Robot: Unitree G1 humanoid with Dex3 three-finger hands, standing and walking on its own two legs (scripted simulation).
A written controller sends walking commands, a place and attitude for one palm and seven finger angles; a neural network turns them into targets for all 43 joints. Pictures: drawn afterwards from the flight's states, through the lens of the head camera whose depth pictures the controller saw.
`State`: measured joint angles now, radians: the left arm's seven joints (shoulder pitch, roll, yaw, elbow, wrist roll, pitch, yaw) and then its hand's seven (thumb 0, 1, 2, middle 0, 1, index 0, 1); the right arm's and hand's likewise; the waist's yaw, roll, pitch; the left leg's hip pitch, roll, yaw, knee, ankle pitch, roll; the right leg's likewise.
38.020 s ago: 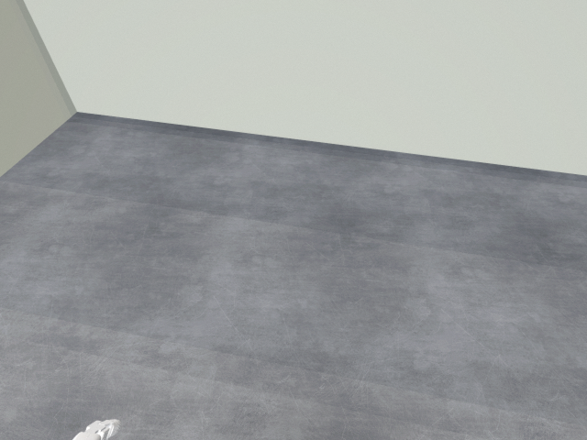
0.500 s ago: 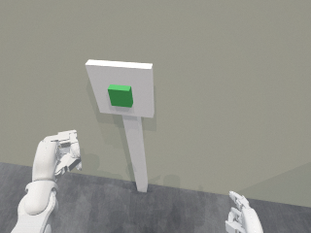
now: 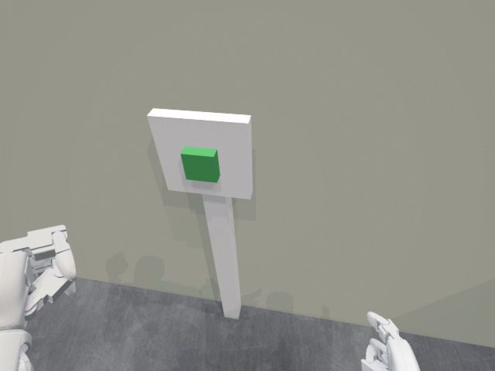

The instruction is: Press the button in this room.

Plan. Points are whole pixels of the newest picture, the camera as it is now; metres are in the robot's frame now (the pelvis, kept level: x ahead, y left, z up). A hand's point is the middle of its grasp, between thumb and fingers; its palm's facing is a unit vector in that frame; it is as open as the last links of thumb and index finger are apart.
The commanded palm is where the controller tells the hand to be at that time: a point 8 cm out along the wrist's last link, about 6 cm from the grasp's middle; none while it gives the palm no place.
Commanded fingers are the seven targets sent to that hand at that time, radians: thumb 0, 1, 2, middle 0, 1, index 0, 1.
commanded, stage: draw the hand back to the body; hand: left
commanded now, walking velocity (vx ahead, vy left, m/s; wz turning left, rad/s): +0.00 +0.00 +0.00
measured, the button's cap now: (201, 163) +0.49 +0.17 +0.08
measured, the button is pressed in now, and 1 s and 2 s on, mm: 0 0 0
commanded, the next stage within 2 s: step back with the hand held close in 0.22 s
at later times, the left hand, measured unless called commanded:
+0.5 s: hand (71, 267) +0.18 +0.24 +0.17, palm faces +0.42 -0.80 -0.42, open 3.1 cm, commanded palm +0.11 +0.28 +0.17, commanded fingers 0.00 0.90 0.90 -1.30 -1.50 -1.30 -1.50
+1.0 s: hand (36, 328) +0.11 +0.25 +0.15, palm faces +0.40 -0.80 -0.45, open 3.1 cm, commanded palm +0.05 +0.29 +0.17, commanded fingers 0.00 0.90 0.90 -1.30 -1.50 -1.30 -1.50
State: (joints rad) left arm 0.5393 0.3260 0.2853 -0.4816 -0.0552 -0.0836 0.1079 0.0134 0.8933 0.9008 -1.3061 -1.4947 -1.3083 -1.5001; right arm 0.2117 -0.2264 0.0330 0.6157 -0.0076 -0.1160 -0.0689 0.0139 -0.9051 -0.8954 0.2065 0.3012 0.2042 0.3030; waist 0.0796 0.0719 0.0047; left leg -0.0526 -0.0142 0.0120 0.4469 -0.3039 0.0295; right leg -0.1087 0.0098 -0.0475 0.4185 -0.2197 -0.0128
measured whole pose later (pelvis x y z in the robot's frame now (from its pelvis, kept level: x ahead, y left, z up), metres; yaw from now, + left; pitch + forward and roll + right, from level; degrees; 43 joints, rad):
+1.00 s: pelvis -0.08 +0.01 -0.02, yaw -1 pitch -1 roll +0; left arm 0.59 0.35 0.36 -0.55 0.01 -0.20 0.14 0.01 0.89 0.90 -1.31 -1.49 -1.31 -1.50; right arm 0.21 -0.22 0.01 0.52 0.00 -0.04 -0.08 0.01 -0.90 -0.90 0.21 0.30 0.20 0.30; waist 0.01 0.00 0.00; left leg -0.36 -0.03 0.05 0.65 -0.29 0.06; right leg -0.40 -0.01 -0.02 0.59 -0.17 0.01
